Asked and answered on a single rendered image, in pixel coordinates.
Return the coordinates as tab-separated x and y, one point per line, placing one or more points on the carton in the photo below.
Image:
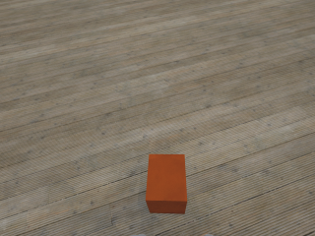
166	190

